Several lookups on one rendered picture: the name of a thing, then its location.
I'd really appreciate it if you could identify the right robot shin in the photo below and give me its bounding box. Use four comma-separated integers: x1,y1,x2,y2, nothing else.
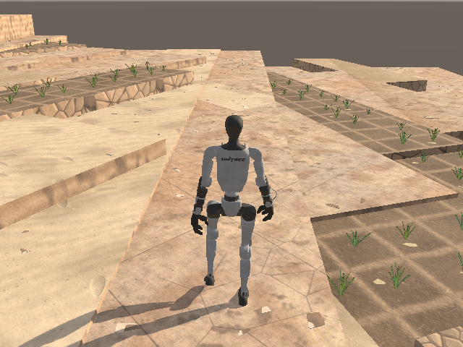
240,247,252,296

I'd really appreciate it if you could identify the right robot forearm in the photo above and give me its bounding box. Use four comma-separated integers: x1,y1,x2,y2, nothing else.
259,176,273,207

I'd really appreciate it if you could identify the left robot hand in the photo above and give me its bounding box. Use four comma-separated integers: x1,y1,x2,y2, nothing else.
191,213,208,235

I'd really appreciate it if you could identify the right robot thigh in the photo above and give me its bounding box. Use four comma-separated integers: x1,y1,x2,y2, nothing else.
239,203,256,260

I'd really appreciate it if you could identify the right robot hand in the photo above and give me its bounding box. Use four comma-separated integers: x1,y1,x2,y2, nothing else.
257,205,274,221

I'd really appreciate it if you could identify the left robot forearm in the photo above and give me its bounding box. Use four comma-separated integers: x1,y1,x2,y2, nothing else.
192,176,208,215

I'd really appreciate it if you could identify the right robot upper arm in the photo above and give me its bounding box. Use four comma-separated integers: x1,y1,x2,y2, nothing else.
248,147,267,187

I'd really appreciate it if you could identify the left robot upper arm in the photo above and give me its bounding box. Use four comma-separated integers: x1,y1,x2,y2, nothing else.
200,146,218,187

